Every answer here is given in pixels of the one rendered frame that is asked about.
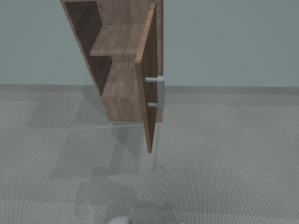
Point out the handle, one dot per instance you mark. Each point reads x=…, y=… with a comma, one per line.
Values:
x=160, y=91

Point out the cupboard door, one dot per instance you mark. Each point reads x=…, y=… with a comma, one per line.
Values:
x=146, y=65

